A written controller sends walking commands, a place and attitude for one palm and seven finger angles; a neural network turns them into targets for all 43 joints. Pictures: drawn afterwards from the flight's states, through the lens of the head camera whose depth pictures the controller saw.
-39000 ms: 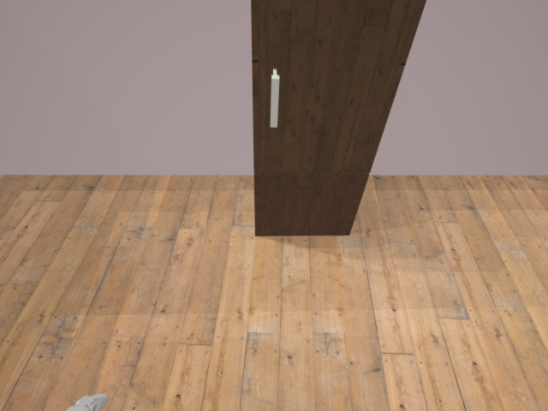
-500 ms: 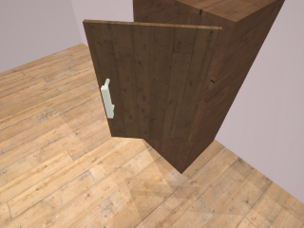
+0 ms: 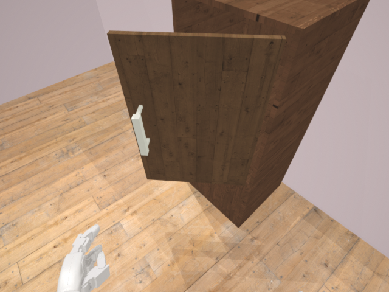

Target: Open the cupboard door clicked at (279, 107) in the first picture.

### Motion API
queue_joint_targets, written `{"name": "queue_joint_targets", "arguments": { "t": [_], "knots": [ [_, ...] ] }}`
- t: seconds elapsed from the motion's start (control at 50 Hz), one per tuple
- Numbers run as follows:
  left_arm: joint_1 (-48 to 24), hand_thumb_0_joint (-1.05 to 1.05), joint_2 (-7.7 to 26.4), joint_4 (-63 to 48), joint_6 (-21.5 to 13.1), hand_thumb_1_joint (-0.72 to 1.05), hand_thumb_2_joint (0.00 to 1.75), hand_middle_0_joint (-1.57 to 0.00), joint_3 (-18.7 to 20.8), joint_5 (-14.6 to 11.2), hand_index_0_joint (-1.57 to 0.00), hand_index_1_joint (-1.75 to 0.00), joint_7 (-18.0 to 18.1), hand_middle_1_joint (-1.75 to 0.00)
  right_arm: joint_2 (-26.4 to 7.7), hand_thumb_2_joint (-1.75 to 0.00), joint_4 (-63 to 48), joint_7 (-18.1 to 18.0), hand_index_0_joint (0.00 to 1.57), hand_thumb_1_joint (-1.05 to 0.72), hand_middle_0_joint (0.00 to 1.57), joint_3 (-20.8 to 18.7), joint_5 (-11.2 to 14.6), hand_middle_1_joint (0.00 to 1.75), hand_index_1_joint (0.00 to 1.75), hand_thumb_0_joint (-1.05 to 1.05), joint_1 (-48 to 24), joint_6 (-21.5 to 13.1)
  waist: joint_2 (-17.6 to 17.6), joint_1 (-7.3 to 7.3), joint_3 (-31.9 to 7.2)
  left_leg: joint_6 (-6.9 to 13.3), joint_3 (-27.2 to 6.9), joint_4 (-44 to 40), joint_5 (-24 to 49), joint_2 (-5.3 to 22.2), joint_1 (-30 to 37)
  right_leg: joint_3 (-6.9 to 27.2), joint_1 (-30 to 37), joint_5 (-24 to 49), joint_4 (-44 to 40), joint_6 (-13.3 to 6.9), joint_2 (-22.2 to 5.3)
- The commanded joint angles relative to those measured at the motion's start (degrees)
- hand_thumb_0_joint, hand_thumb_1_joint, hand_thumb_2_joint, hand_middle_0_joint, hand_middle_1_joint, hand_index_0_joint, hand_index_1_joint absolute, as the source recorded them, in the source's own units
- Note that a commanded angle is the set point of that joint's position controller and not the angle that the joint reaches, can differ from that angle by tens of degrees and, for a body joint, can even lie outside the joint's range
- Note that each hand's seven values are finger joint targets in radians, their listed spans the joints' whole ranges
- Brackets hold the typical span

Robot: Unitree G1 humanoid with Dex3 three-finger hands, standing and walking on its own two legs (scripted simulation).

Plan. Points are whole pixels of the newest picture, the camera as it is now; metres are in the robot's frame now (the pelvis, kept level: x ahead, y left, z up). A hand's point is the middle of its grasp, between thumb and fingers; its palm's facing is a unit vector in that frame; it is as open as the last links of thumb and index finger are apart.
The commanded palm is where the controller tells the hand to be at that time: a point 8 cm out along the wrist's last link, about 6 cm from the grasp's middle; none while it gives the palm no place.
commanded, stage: raise the hand with hooked fingers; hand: left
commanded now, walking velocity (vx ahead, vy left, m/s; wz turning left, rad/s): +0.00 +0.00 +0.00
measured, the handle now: (142, 131) +0.56 +0.19 -0.03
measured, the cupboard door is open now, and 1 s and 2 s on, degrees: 43 43 43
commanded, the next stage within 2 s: move the hooked fingers beside the handle in 1.94 s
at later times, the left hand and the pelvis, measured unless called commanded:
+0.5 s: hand (107, 269) +0.18 +0.19 -0.04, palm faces -0.08 -0.99 -0.09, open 10.0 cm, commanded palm +0.15 +0.26 -0.04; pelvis -0.06 -0.02 -0.10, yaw +0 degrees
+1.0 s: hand (85, 248) +0.21 +0.24 -0.02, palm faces -0.03 -1.00 -0.06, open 13.0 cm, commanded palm +0.19 +0.30 -0.02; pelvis -0.05 +0.01 -0.07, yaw -1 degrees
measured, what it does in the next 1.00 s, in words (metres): lowers itself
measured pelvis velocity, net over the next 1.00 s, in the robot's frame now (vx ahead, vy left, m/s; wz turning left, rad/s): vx -0.05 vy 0.01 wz -0.02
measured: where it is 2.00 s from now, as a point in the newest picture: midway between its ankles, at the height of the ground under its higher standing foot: outside the picture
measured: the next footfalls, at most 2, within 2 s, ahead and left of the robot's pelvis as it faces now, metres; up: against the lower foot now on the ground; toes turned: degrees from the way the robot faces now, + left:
none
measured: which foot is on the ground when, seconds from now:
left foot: down 0.00-1.00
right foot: down 0.00-1.00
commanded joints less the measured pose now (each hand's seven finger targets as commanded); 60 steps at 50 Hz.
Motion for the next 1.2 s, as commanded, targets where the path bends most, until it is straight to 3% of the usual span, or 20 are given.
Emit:
{"name": "queue_joint_targets", "arguments": {
  "t": [0.0,0.04,0.08,0.14,0.22,0.28,0.38,0.44,0.48,0.52,0.58,0.64,0.7,0.78,0.88,0.9,0.98,1.06,1.14,1.18],
  "knots": [
    [8.6,0.0,0.0,0.8,-13.8,0.69,0.81,-0.22,4.1,-2.3,-0.22,-0.43,-6.9,-0.43,-9.0,-0.9,-14.0,0.5,0.2,-0.9,0.2,-4.2,-0.8,0.3,0.3,0.0,-6.6,-4.5,-13.6,1.38,1.8,-0.8,-3.0,6.3,11.4,0.4,-12.0,-2.4,-14.7,8.5,4.9,-0.8,3.0],
    [15.1,0.0,-0.5,0.8,-21.9,0.64,0.79,-0.22,5.5,-4.3,-0.22,-0.47,-13.5,-0.47,-8.7,-0.9,-17.3,2.0,0.2,-0.9,0.2,-5.2,-1.2,0.3,0.3,0.0,-9.0,-4.8,-16.1,4.18,-3.0,-1.3,-1.8,12.0,9.0,-0.2,-19.2,-1.5,-16.8,9.6,11.7,-1.0,3.1],
    [15.9,0.0,3.5,2.0,-28.8,0.6,0.77,-0.22,9.1,-5.2,-0.22,-0.5,-20.4,-0.5,-9.1,-0.9,-19.9,3.5,0.2,-0.9,0.2,-6.0,-0.8,0.3,0.3,0.0,-9.6,-4.9,-7.6,5.43,-7.7,-1.9,-0.7,17.0,9.8,-1.2,-22.4,0.5,-17.0,13.4,17.1,-2.0,2.3],
    [7.5,0.0,9.7,-1.9,-33.9,0.53,0.74,-0.23,13.6,-7.1,-0.23,-0.54,-27.6,-0.54,-9.6,-0.9,-24.3,3.8,0.2,-0.9,0.2,-5.8,-0.2,0.3,0.3,0.0,-10.8,-5.0,-3.3,4.65,-14.3,-1.1,0.4,24.1,5.5,-1.9,-29.2,4.3,-20.8,9.5,21.8,-1.7,1.6],
    [-8.7,0.0,14.0,-18.3,-35.2,0.43,0.7,-0.23,17.6,-11.6,-0.23,-0.6,-26.7,-0.6,-8.7,-0.9,-28.1,1.9,0.2,-0.9,0.2,-5.2,0.1,0.3,0.3,0.0,-10.4,-5.0,3.7,2.78,-18.9,0.1,-0.6,29.4,-3.5,-1.1,-32.7,10.2,-26.2,-9.8,20.7,-1.1,1.6],
    [-15.7,0.0,14.6,-32.3,-37.1,0.36,0.67,-0.24,15.3,-12.1,-0.24,-0.64,-24.6,-0.64,-8.6,-0.9,-26.8,0.5,0.2,-0.9,0.2,-4.3,-0.6,0.3,0.3,0.0,-7.6,-5.5,7.1,-0.1,-24.7,1.1,-2.3,32.3,0.1,0.2,-29.7,9.6,-27.1,-4.1,23.4,-1.4,2.7],
    [-14.2,0.0,12.6,-22.7,-29.7,0.25,0.62,-0.25,8.8,-10.4,-0.25,-0.72,-29.4,-0.72,-10.1,-0.9,-23.6,-1.4,0.2,-0.9,0.2,-3.3,0.5,0.3,0.3,0.0,-5.8,-5.8,4.6,-4.0,-16.8,1.7,-3.9,33.0,-2.3,1.3,-33.4,8.2,-31.1,-5.5,21.9,-1.3,3.5],
    [-10.2,0.0,16.2,-15.1,-20.5,0.18,0.59,-0.25,13.3,-10.7,-0.25,-0.76,-31.7,-0.76,-10.4,-0.9,-24.3,-2.0,0.2,-0.9,0.2,-3.3,1.6,0.3,0.3,0.0,-6.2,-5.1,0.6,-1.76,-17.2,1.4,-3.8,30.8,-3.7,0.7,-35.9,8.9,-27.3,-8.7,18.8,-0.4,2.6],
    [-5.9,0.0,18.1,-11.3,-14.7,0.13,0.57,-0.25,18.2,-12.5,-0.25,-0.8,-31.8,-0.8,-9.9,-0.9,-26.0,-1.9,0.2,-0.9,0.2,-3.2,1.7,0.3,0.3,0.0,-7.4,-4.1,-1.2,1.68,-19.1,1.1,-3.7,28.7,-1.8,0.1,-35.5,8.5,-22.3,-8.0,18.0,-0.4,2.5],
    [-5.1,0.0,19.2,-14.9,-12.7,0.08,0.55,-0.26,21.8,-14.1,-0.26,-0.82,-30.0,-0.82,-9.1,-0.9,-27.6,-1.6,0.2,-0.9,0.2,-3.2,1.7,0.3,0.3,0.0,-7.9,-3.3,-1.5,3.33,-21.9,1.0,-3.3,27.3,0.8,-0.2,-33.7,7.9,-19.1,-5.0,17.8,0.0,1.9],
    [-5.0,0.0,18.9,-18.0,-15.6,0.01,0.52,-0.26,24.6,-14.7,-0.26,-0.87,-25.2,-0.87,-7.5,-0.9,-27.5,-1.1,0.2,-0.9,0.2,-3.1,0.8,0.3,0.3,0.0,-7.7,-3.6,-2.0,4.62,-21.6,0.6,-3.9,26.0,3.2,0.2,-33.2,6.2,-18.4,-2.0,19.5,-0.5,2.6],
    [-8.3,0.0,16.0,-17.9,-21.0,-0.06,0.49,-0.27,21.2,-12.7,-0.27,-0.92,-22.8,-0.92,-7.7,-0.9,-25.7,-0.5,0.2,-0.9,0.2,-3.2,0.4,0.3,0.3,0.0,-6.0,-4.1,-0.1,2.0,-18.0,0.5,-3.8,25.5,0.7,0.4,-32.3,4.9,-24.2,-4.9,20.1,-0.6,3.0],
    [-13.5,0.0,14.5,-15.5,-24.0,-0.13,0.46,-0.27,15.6,-10.5,-0.27,-0.96,-24.6,-0.96,-9.7,-0.9,-24.8,-0.5,0.2,-0.9,0.2,-3.1,0.3,0.3,0.3,0.0,-4.3,-4.8,1.4,-0.85,-15.2,0.9,-4.2,25.5,-3.7,0.5,-32.1,4.0,-30.2,-9.4,20.6,-0.9,3.3],
    [-17.0,0.0,18.2,-14.4,-23.1,-0.22,0.42,-0.28,15.6,-10.8,-0.28,-1.02,-29.1,-1.02,-11.6,-0.9,-25.0,-1.5,0.2,-0.9,0.2,-3.0,1.0,0.3,0.3,0.0,-2.4,-5.7,2.7,-1.38,-16.7,1.1,-4.7,24.2,-5.7,0.5,-29.9,3.9,-29.9,-9.8,20.1,-1.3,3.3],
    [-17.1,0.0,24.4,-19.4,-21.5,-0.34,0.37,-0.29,23.2,-12.7,-0.29,-1.1,-28.3,-1.1,-11.7,-0.9,-25.7,-1.8,0.2,-0.9,0.2,-2.7,0.8,0.3,0.3,0.0,-2.1,-5.8,6.5,1.98,-23.0,0.4,-5.9,21.5,2.8,0.7,-23.3,1.5,-25.3,-1.8,21.8,-1.9,3.9],
    [-15.6,0.0,22.8,-19.1,-21.3,-0.36,0.36,-0.29,22.9,-13.1,-0.29,-1.11,-27.7,-1.11,-11.1,-0.9,-25.9,-1.6,0.2,-0.9,0.2,-2.5,0.7,0.3,0.3,0.0,-2.3,-5.6,7.2,2.19,-22.6,0.1,-5.8,21.0,4.5,0.6,-22.2,1.1,-25.0,-0.5,21.7,-1.9,4.0],
    [-15.1,0.0,20.5,-14.3,-19.6,-0.45,0.32,-0.3,22.4,-13.0,-0.3,-1.17,-25.9,-1.17,-11.0,-0.9,-25.8,-0.8,0.2,-0.9,0.2,-2.4,0.5,0.3,0.3,0.0,-2.2,-4.2,5.5,1.44,-18.6,-0.3,-5.8,20.8,6.0,0.7,-23.2,0.1,-25.7,1.2,21.4,-1.8,4.3],
    [-18.3,0.0,19.2,-9.4,-16.7,-0.5,0.3,-0.3,18.7,-11.2,-0.3,-1.2,-28.2,-1.2,-12.1,-0.9,-26.5,-0.6,0.2,-0.9,0.2,-2.3,0.9,0.3,0.3,0.0,-1.4,-3.2,4.6,-0.59,-14.9,-0.3,-5.7,20.0,2.4,0.9,-24.4,0.1,-28.0,-0.6,19.9,-1.4,4.1],
    [-24.8,0.0,23.3,-10.5,-16.4,-0.5,0.3,-0.3,21.2,-12.0,-0.3,-1.2,-31.2,-1.2,-12.6,-0.9,-26.8,-1.2,0.2,-0.9,0.2,-2.2,0.9,0.3,0.3,0.0,-0.9,-3.2,3.2,-0.59,-19.6,0.0,-5.7,20.6,4.8,0.8,-22.2,0.8,-25.5,1.8,19.5,-1.5,4.3],
    [-28.1,0.0,25.8,-11.9,-17.6,-0.5,0.3,-0.3,23.2,-12.7,-0.3,-1.2,-31.7,-1.2,-12.6,-0.9,-26.4,-1.5,0.2,-0.9,0.2,-1.9,0.6,0.3,0.3,0.0,-0.9,-3.5,5.7,-0.16,-20.8,-0.3,-6.0,21.0,7.2,0.8,-20.8,0.9,-25.1,3.1,20.3,-2.0,4.5]
  ]
}}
